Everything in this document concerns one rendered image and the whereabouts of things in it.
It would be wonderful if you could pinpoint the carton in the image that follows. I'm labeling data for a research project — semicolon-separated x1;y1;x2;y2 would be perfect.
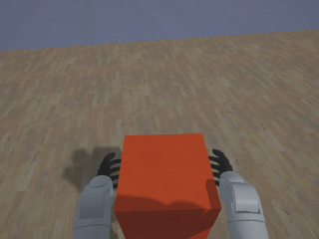
114;133;222;239

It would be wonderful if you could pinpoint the robot right hand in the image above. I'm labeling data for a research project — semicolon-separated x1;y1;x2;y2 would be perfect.
208;149;233;186

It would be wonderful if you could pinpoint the robot left hand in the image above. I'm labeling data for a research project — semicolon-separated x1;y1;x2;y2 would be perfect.
97;152;122;188

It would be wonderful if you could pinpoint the left robot forearm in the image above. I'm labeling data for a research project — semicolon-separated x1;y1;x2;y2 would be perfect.
72;175;114;239

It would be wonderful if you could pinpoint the right robot forearm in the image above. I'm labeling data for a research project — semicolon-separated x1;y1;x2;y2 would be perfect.
219;171;269;239

